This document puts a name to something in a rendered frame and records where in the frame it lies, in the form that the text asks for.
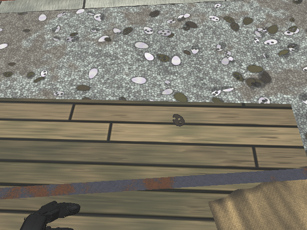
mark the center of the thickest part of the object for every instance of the left robot hand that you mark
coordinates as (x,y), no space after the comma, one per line
(48,213)

